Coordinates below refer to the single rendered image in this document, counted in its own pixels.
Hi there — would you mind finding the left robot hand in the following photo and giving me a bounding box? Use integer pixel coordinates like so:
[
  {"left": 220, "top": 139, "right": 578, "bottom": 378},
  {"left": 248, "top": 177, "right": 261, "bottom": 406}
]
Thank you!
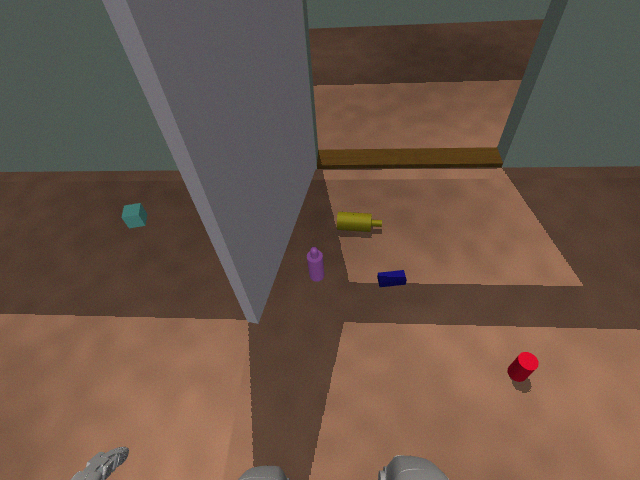
[{"left": 71, "top": 447, "right": 129, "bottom": 480}]

